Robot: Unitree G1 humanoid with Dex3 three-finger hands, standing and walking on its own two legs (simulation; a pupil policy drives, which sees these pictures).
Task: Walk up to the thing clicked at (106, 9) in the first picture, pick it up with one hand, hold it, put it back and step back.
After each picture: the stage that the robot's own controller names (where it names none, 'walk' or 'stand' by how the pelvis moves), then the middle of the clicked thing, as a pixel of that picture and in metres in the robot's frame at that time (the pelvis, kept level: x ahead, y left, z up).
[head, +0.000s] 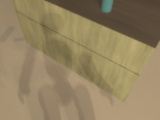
stand; out of the picture +1.00 -0.16 +0.03
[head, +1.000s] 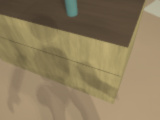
walk; out of the picture +0.90 +0.13 +0.05
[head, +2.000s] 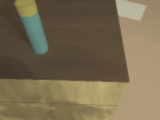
walk; (34, 28) +0.57 +0.21 +0.05
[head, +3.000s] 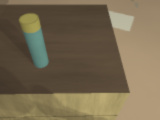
stand; (36, 43) +0.53 +0.21 +0.03
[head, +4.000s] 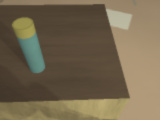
stand; (31, 48) +0.49 +0.22 +0.02
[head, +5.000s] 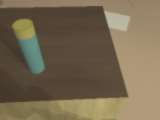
stand; (31, 49) +0.50 +0.22 +0.02
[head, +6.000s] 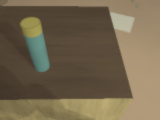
stand; (37, 47) +0.51 +0.20 +0.02
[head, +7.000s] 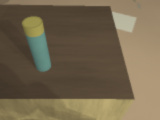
stand; (38, 47) +0.51 +0.19 +0.02
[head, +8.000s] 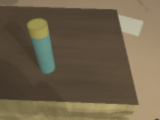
rise first; (43, 49) +0.50 +0.18 +0.03
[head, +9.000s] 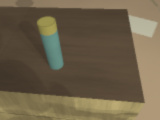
go down; (52, 45) +0.53 +0.18 +0.03
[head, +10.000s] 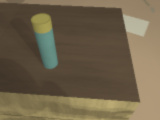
go down; (46, 44) +0.53 +0.17 +0.04
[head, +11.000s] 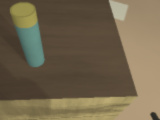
go down; (30, 39) +0.49 +0.17 +0.06
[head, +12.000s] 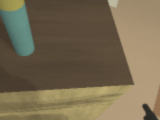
close in; (17, 25) +0.50 +0.17 +0.08
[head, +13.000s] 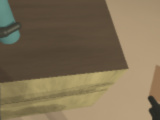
close; out of the picture +0.53 +0.19 +0.11
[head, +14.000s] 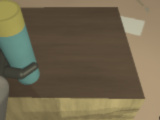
lift; (18, 50) +0.34 +0.18 +0.20
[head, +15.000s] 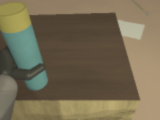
hold; (26, 52) +0.33 +0.16 +0.21
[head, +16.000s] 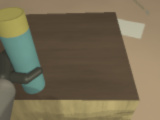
hold; (23, 56) +0.33 +0.17 +0.19
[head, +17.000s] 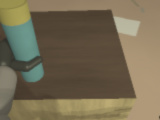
crouch; (24, 45) +0.37 +0.16 +0.20
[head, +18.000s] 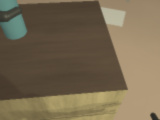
lower; out of the picture +0.49 +0.19 +0.26
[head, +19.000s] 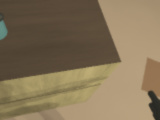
lower; out of the picture +0.55 +0.19 +0.12
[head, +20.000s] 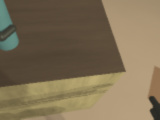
lower; out of the picture +0.51 +0.19 +0.11
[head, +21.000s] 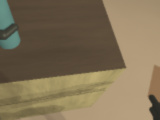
lower; out of the picture +0.52 +0.18 +0.11
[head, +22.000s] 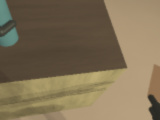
lower; out of the picture +0.53 +0.19 +0.11
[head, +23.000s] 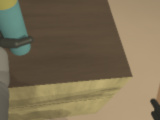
open; (11, 23) +0.49 +0.17 +0.10
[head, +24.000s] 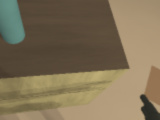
sink last; (4, 7) +0.51 +0.17 +0.11
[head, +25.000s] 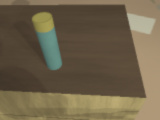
sink last; (49, 44) +0.50 +0.17 +0.07
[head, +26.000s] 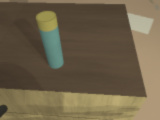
stand; (51, 43) +0.51 +0.16 +0.06
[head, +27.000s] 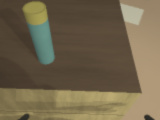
stand; (41, 37) +0.50 +0.17 +0.07
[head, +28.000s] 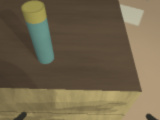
stand; (40, 36) +0.50 +0.17 +0.08
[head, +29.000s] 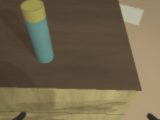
stand; (40, 35) +0.50 +0.18 +0.09
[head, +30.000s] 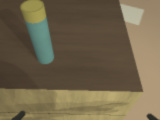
stand; (40, 36) +0.50 +0.17 +0.09
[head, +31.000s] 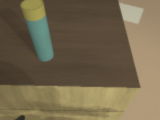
stand; (40, 33) +0.51 +0.17 +0.08
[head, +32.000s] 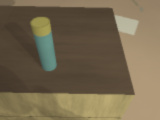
stand; (45, 46) +0.52 +0.17 +0.03
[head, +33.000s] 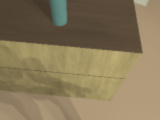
walk; out of the picture +0.68 +0.12 +0.06
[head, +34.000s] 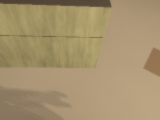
walk; out of the picture +1.01 +0.23 +0.05
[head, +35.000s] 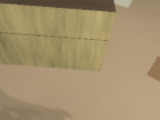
stand; out of the picture +1.12 +0.18 +0.04
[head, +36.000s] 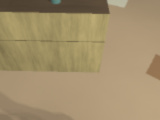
stand; out of the picture +1.12 +0.20 +0.02
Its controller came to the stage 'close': yes
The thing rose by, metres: 0.23
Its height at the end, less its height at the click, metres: +0.00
